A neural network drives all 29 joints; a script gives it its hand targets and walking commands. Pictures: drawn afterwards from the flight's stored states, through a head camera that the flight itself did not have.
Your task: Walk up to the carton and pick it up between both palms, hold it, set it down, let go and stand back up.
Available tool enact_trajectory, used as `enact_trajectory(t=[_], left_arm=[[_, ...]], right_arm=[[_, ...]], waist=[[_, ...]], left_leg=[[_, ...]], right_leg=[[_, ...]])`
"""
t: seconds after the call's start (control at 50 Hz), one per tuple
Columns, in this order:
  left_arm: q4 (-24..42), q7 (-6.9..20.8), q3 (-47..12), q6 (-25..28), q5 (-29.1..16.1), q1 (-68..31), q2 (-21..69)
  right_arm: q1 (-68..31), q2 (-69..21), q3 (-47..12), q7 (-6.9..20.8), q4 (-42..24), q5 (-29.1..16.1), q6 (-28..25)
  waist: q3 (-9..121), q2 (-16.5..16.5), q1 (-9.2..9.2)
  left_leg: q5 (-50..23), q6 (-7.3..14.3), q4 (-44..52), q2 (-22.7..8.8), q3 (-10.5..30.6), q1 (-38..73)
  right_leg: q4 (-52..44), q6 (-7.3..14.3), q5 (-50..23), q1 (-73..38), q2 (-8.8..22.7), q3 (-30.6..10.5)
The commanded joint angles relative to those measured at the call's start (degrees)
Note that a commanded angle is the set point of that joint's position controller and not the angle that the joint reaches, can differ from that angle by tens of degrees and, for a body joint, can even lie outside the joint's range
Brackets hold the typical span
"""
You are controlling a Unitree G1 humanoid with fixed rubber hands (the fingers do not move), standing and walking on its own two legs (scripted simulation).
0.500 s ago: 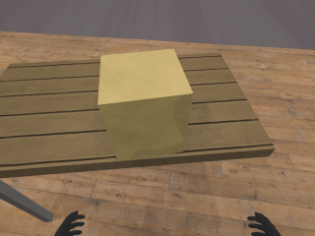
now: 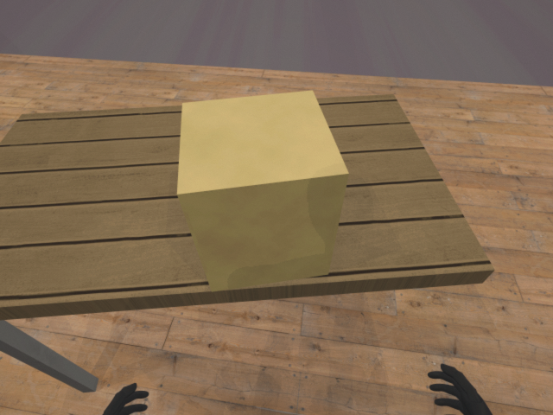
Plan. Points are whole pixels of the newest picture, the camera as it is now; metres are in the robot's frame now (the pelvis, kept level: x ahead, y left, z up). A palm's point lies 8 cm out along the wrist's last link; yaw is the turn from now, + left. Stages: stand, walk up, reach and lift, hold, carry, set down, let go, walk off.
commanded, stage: stand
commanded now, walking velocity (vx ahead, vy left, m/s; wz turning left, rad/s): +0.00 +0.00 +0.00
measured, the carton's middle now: (260, 194) +0.44 +0.05 +0.07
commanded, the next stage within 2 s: walk up in 0.88 s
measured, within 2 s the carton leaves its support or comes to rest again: neither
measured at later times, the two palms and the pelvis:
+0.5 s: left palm out of the picture +0.10 +0.26 -0.10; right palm out of the picture +0.12 -0.26 -0.10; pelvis +0.01 +0.00 +0.00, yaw +0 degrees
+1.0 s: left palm out of the picture +0.08 +0.27 -0.10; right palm out of the picture +0.08 -0.28 -0.10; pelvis +0.00 +0.00 +0.01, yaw -1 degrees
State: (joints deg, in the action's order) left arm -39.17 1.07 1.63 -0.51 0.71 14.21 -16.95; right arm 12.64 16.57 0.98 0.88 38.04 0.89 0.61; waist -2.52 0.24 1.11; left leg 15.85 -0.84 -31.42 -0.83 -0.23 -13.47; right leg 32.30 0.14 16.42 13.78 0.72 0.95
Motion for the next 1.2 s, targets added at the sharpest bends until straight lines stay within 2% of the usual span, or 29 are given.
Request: enact_trajectory(t=[0.0, 0.06, 0.08, 0.1, 0.14, 0.18, 0.22, 0.28, 0.3, 0.36, 0.38, 0.4, 0.42, 0.44, 0.48, 0.52, 0.66, 0.68, 0.72, 0.74, 0.8, 0.84, 0.88, 0.98, 1.04, 1.06, 1.1, 1.14, 1.18], left_arm=[[4.21, -0.81, 3.11, 1.18, 0.01, -1.18, -9.88], [3.98, -0.85, 2.74, 1.54, 0.02, -0.79, -9.00], [3.79, -0.89, 2.64, 1.40, 0.06, -3.07, -8.67], [3.18, -0.74, 2.12, 1.43, -0.04, -1.38, -6.50], [2.79, -0.34, 2.22, 1.19, -0.51, -1.02, -6.38], [2.87, -0.69, 2.33, 1.09, 0.04, -1.26, -7.17], [2.55, -0.43, 2.62, 1.09, -0.02, -1.87, -8.32], [2.23, -0.65, 2.21, 0.92, 0.08, -2.51, -6.95], [1.60, -0.81, 2.30, 0.98, 0.14, -1.16, -7.22], [0.92, -0.87, 2.00, 1.38, -0.10, -1.53, -7.29], [0.83, -0.82, 1.55, 1.20, -0.16, -1.72, -5.69], [1.12, -0.57, 1.81, 1.03, -0.19, -3.06, -6.51], [0.40, -0.89, 2.20, 0.89, -0.15, -1.72, -7.65], [0.14, -1.05, 2.05, 1.06, -0.05, -1.53, -7.69], [-1.43, -1.23, 2.14, 1.10, -0.16, -0.19, -7.17], [-0.61, -1.14, 2.51, 1.21, 0.20, -3.22, -8.45], [-2.73, -1.37, 1.65, 1.49, -0.15, -2.00, -7.12], [-2.90, -1.17, 1.99, 1.57, 0.18, -2.70, -9.23], [-4.35, -1.31, 1.52, 1.38, -0.40, 0.34, -6.99], [-3.81, -1.05, 1.75, 1.54, 0.01, -1.70, -8.75], [-5.38, -1.16, 1.85, 1.39, -0.06, -0.86, -8.76], [-5.36, -1.10, 1.50, 1.32, 0.25, -1.23, -7.63], [-6.36, -1.01, 1.93, 1.24, -0.48, -2.52, -9.29], [-7.21, -1.35, 2.04, 1.44, -0.10, -1.94, -9.33], [-7.80, -1.19, 1.13, 1.37, -0.39, -0.81, -7.64], [-7.19, -2.00, 3.31, 0.85, -1.31, -7.27, -16.85], [-5.72, -2.29, 3.35, 0.25, -1.25, -5.62, -16.34], [-5.18, -2.43, 2.75, -1.03, 0.08, -4.65, -14.69], [-4.47, -2.30, 3.10, -2.62, 0.60, -5.59, -13.97]], right_arm=[[-1.64, 6.29, 2.10, -0.37, -5.20, -0.01, -1.63], [-0.49, 7.18, 2.55, -0.74, -3.80, -0.31, -1.09], [-1.09, 7.35, 2.62, -1.08, -4.76, -0.08, -1.40], [-2.10, 6.69, 2.23, -0.75, -3.79, 0.08, -1.14], [-1.10, 6.66, 2.20, -0.50, -3.91, 0.08, -1.12], [-1.01, 7.63, 2.38, -0.88, -3.05, -0.08, -0.82], [-3.50, 6.81, 2.33, -0.59, -3.56, -0.31, -1.12], [-1.74, 6.54, 2.28, -0.44, -2.33, -0.18, -1.44], [-2.33, 6.69, 2.01, -0.49, -1.84, 0.07, -1.32], [-0.86, 5.32, 1.71, -0.85, -1.17, -0.49, -1.01], [0.00, 5.46, 1.63, -1.19, -0.42, -0.18, -0.97], [-1.62, 5.07, 1.44, -1.27, -0.98, -0.44, -1.09], [-3.18, 7.53, 2.14, -1.37, -1.05, -0.14, -1.12], [-1.98, 6.14, 2.10, -1.46, -0.65, -0.10, -0.76], [-0.85, 5.59, 1.55, -1.13, 0.42, -0.40, -0.69], [-2.25, 7.03, 1.72, -1.16, 0.43, -0.50, -0.88], [-1.92, 6.46, 1.90, -1.32, 2.18, -0.30, -1.57], [-0.75, 7.56, 1.93, -1.71, 3.16, -0.39, -1.33], [-1.37, 6.57, 1.61, -1.28, 3.68, 0.08, -0.95], [-2.32, 8.77, 2.70, -1.10, 3.15, -0.25, -1.11], [0.32, 7.36, 1.82, -1.14, 5.03, -0.67, -1.89], [-1.13, 6.59, 1.67, -1.43, 5.90, -0.64, -1.06], [-2.07, 8.56, 2.19, -1.10, 5.48, -0.17, -0.80], [-1.35, 7.52, 1.99, -1.30, 7.30, -0.15, -1.46], [-0.85, 9.41, 2.30, -1.65, 8.61, 0.29, -1.36], [-4.26, 18.38, 3.40, -2.28, 7.44, -1.02, -1.65], [-2.45, 19.41, 4.04, -2.84, 6.90, -0.91, -1.74], [-0.72, 19.50, 3.96, -2.98, 6.59, -1.15, -0.91], [-0.91, 20.82, 4.52, -3.13, 5.17, 0.03, 0.07]], waist=[[3.17, -0.17, -0.86], [3.22, -2.14, -1.21], [4.43, 0.18, -1.87], [4.13, 0.10, 0.10], [5.26, 2.70, 0.08], [1.90, -1.65, 0.34], [3.42, 1.53, 0.34], [3.49, -0.22, -0.98], [4.18, -1.67, 0.45], [3.14, 0.38, -0.68], [2.42, -2.08, -1.11], [2.19, 1.16, -0.88], [2.96, 0.27, 0.40], [2.40, 1.42, -0.93], [2.68, 1.86, -0.47], [2.76, -2.10, -1.16], [0.11, 2.68, -0.37], [0.34, 0.82, -1.14], [1.62, -1.40, 0.64], [2.39, -1.57, -0.41], [2.46, -0.04, -0.90], [1.13, -1.61, 0.04], [-0.02, 1.90, -0.69], [0.91, -1.20, -0.80], [0.60, -0.28, -0.19], [-4.12, 2.36, -1.42], [3.21, -2.74, -1.42], [5.78, -6.74, -2.49], [6.27, -9.70, -2.35]], left_leg=[[-6.96, 1.97, 4.07, -3.22, 3.78, 2.19], [-7.79, 2.51, 3.80, -3.84, 3.66, 3.60], [-7.98, 2.63, 3.53, -4.35, 4.01, 3.96], [-7.40, 2.72, 4.33, -3.70, 3.90, 1.43], [-8.73, 2.63, 4.30, -3.39, 3.39, 1.78], [-8.83, 2.51, 5.07, -3.56, 3.44, -0.05], [-8.05, 3.15, 5.32, -4.42, 4.73, 1.26], [-8.76, 3.08, 5.42, -4.03, 3.86, 3.85], [-8.60, 2.54, 5.87, -4.04, 4.11, 3.34], [-8.83, 1.93, 5.34, -3.76, 3.23, 4.33], [-8.11, 2.34, 6.04, -3.72, 2.93, 3.52], [-9.93, 2.55, 6.47, -4.32, 3.87, 2.84], [-8.14, 2.50, 6.13, -4.19, 3.72, 2.66], [-6.49, 2.00, 6.34, -3.10, 2.90, 3.25], [-7.69, 2.21, 7.00, -4.33, 3.41, 5.08], [-7.93, 1.92, 6.57, -4.12, 3.09, 5.05], [-5.71, 2.03, 8.65, -3.83, 3.35, 3.08], [-7.53, 2.05, 8.32, -4.37, 3.32, 5.44], [-6.82, 2.12, 9.45, -3.94, 3.38, 3.81], [-6.66, 2.06, 8.61, -3.83, 3.06, 5.55], [-7.19, 2.34, 9.66, -4.68, 3.95, 5.82], [-6.91, 1.84, 10.12, -4.07, 3.41, 5.55], [-5.31, 2.14, 10.81, -4.40, 3.87, 4.85], [-5.66, 1.69, 11.25, -4.55, 3.61, 6.41], [-6.20, 2.08, 11.45, -4.48, 3.11, 5.33], [-27.56, 2.48, 5.04, -6.90, 6.86, -1.40], [-36.08, 4.86, 2.38, -8.69, 7.65, -0.06], [-35.09, 8.53, 4.67, -12.99, 12.78, -1.36], [-33.34, 13.93, 8.43, -17.92, 19.76, -4.78]], right_leg=[[-6.15, 1.88, -5.26, 1.39, 4.01, -4.81], [-6.11, 2.36, -7.38, 1.83, 4.42, -5.04], [-6.57, 2.49, -8.86, 0.85, 4.58, -5.10], [-5.78, 2.49, -9.55, -1.94, 4.20, -4.38], [-4.79, 1.91, -10.64, -2.95, 4.07, -3.83], [-5.62, 1.97, -8.58, -1.82, 4.26, -4.43], [-6.60, 1.84, -9.51, -2.05, 3.49, -3.91], [-6.23, 2.20, -8.69, -0.32, 4.20, -4.77], [-6.19, 1.85, -8.51, -2.03, 3.93, -3.62], [-7.09, 2.14, -9.59, -0.33, 4.79, -5.17], [-6.95, 2.02, -10.37, -1.31, 4.28, -5.21], [-6.61, 1.94, -10.71, -0.83, 4.03, -4.52], [-7.48, 2.08, -9.09, -1.58, 3.60, -4.99], [-8.85, 2.13, -6.20, -0.81, 4.19, -5.09], [-8.59, 1.99, -9.32, -0.17, 4.60, -5.18], [-9.41, 1.79, -7.71, -0.25, 4.25, -4.99], [-9.87, 2.69, -5.05, -0.31, 4.60, -6.52], [-11.03, 2.45, -5.35, 1.39, 4.76, -6.47], [-10.58, 2.28, -5.43, -2.92, 4.67, -5.80], [-10.96, 2.60, -6.04, -0.76, 5.10, -6.58], [-9.75, 1.57, -11.70, -2.45, 4.92, -5.51], [-10.75, 2.10, -8.25, -0.77, 4.67, -5.40], [-12.57, 1.89, -4.18, -1.35, 4.37, -5.82], [-13.17, 2.19, -4.71, -0.91, 4.88, -6.03], [-12.77, 1.91, -6.81, -3.12, 4.66, -5.89], [-4.79, 1.85, -19.85, -0.56, 5.75, -4.14], [2.39, 2.75, -24.58, -3.23, 5.09, -1.37], [9.26, 2.11, -15.78, -1.27, 1.75, 0.41], [19.77, 1.43, 10.55, 1.10, -1.13, 0.62]])
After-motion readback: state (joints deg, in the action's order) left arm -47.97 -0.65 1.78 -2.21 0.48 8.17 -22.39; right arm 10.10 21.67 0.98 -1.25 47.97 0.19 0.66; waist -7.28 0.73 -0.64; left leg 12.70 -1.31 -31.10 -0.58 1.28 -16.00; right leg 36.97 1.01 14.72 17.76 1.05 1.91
